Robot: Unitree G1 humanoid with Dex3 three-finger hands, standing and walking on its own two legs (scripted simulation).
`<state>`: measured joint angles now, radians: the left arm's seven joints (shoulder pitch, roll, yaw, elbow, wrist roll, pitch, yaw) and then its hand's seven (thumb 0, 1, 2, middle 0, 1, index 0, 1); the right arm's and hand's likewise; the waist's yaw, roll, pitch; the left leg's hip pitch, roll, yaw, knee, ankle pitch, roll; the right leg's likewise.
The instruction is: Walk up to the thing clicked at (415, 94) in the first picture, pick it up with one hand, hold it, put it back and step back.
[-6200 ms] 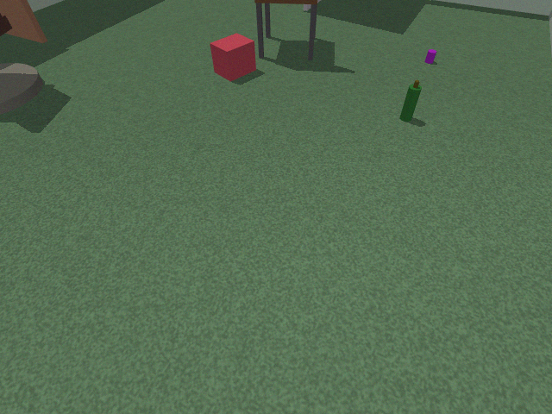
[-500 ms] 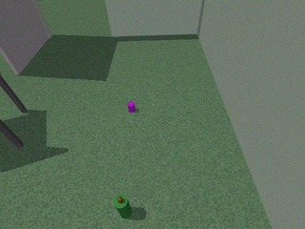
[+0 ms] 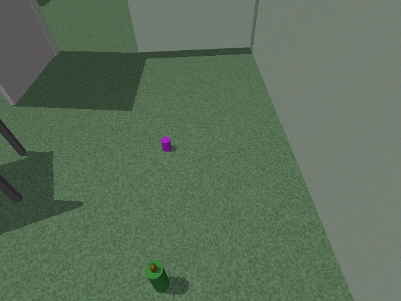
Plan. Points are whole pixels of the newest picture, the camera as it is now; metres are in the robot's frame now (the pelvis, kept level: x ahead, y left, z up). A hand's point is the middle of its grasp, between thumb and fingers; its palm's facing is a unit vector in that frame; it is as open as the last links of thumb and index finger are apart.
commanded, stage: walk up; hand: left
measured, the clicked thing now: (157, 275) +0.36 +0.22 -0.65
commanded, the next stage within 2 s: stand in 0.32 s
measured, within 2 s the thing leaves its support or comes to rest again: neither
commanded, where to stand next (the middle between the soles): +0.02 +0.00 m, yaw +1 degrees
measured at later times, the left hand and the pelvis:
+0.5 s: hand out of the picture +0.08 +0.25 -0.15, palm faces -0.02 -0.94 -0.34, open 7.3 cm; pelvis +0.00 +0.00 +0.00, yaw +0 degrees
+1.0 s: hand out of the picture +0.06 +0.24 -0.15, palm faces -0.01 -0.94 -0.35, open 7.3 cm; pelvis -0.01 -0.01 +0.00, yaw +1 degrees
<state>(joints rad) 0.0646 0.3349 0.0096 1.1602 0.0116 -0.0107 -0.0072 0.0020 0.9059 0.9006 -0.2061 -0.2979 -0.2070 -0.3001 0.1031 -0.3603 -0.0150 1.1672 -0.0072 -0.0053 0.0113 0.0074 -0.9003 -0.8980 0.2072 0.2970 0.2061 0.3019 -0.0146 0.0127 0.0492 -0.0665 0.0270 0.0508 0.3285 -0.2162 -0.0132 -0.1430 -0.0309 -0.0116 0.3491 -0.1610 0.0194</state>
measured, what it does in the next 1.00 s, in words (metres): stands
